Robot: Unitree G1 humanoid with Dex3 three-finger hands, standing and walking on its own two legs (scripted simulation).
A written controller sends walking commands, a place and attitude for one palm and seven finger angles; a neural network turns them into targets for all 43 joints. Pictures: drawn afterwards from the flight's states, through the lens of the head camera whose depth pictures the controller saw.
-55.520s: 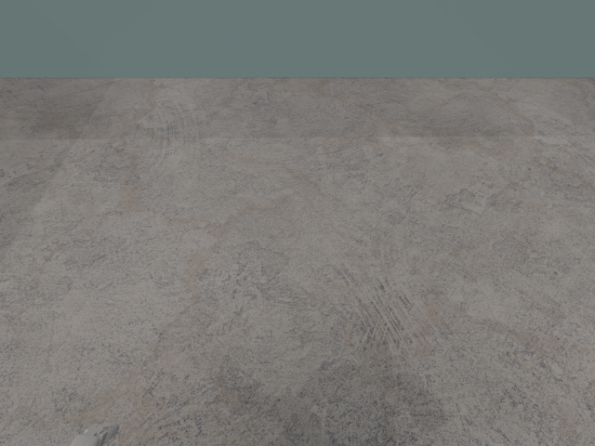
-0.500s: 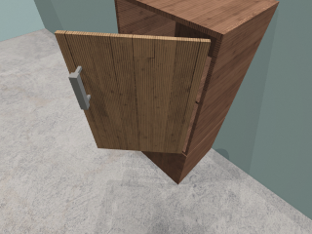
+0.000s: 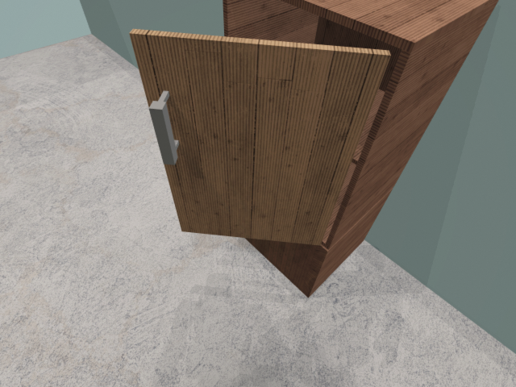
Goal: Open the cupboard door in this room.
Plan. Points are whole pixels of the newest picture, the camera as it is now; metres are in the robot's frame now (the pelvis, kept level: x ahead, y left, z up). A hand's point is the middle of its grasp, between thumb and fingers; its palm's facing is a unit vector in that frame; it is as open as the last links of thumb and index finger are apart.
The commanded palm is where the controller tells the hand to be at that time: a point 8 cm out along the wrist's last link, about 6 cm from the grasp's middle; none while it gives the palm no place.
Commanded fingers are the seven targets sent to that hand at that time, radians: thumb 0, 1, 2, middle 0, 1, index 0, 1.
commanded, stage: come to a stop and stand still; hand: left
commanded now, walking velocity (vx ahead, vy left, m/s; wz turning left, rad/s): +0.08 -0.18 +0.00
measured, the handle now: (167, 128) +0.55 +0.23 +0.08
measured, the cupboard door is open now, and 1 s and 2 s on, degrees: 41 41 41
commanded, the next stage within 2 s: look again from close up in 1.20 s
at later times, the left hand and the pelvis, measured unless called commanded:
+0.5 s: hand out of the picture +0.02 +0.19 -0.17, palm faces -0.05 -0.98 -0.19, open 7.2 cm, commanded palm none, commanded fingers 0.00 0.90 0.90 -0.20 -0.30 -0.20 -0.30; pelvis -0.02 +0.01 +0.01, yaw -1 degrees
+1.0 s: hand out of the picture -0.02 +0.13 -0.17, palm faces +0.02 -0.99 -0.17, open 7.3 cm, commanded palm none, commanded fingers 0.00 0.90 0.90 -0.20 -0.30 -0.20 -0.30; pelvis -0.01 -0.03 +0.01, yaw +0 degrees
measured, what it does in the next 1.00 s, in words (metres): steps on the spot: right foot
